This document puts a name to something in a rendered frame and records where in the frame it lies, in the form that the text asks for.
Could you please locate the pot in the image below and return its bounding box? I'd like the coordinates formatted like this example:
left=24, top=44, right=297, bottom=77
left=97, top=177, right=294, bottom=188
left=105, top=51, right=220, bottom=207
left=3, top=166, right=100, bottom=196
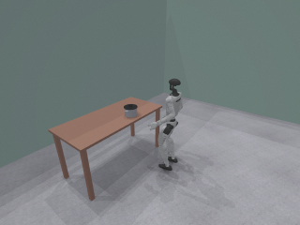
left=124, top=109, right=138, bottom=118

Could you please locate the left robot thigh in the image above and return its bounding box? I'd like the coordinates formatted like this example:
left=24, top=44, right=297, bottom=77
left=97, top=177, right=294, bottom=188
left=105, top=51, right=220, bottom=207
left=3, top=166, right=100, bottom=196
left=157, top=125, right=172, bottom=151

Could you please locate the lid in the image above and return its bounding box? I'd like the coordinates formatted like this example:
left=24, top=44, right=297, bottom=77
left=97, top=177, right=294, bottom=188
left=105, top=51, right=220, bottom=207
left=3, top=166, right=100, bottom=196
left=124, top=104, right=138, bottom=110

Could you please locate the robot right upper arm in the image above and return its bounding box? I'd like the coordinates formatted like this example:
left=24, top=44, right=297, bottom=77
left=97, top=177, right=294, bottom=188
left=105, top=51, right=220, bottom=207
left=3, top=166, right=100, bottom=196
left=178, top=92, right=183, bottom=110

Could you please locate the robot left forearm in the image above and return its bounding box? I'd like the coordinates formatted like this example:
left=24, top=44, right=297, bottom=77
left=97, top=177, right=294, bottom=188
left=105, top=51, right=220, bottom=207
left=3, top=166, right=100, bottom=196
left=156, top=113, right=173, bottom=126

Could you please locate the robot left upper arm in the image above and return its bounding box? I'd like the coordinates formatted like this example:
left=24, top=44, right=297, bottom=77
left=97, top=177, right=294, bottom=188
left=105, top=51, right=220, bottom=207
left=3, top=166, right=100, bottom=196
left=165, top=96, right=175, bottom=118

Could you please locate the table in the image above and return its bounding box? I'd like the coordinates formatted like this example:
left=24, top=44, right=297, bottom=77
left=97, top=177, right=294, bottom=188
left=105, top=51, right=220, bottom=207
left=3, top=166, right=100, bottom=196
left=48, top=97, right=162, bottom=201

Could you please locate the robot right foot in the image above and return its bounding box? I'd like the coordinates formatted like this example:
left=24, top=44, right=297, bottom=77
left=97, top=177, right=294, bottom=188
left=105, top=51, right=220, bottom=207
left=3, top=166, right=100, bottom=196
left=168, top=157, right=178, bottom=163

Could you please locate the robot left hand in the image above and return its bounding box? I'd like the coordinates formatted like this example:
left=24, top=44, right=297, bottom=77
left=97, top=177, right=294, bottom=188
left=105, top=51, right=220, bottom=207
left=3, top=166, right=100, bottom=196
left=147, top=122, right=158, bottom=130

